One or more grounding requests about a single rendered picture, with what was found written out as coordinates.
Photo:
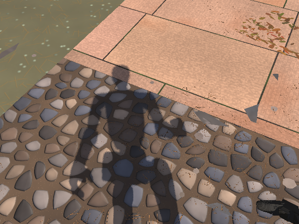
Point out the right robot hand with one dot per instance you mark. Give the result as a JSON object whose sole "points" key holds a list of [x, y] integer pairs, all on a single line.
{"points": [[284, 209]]}

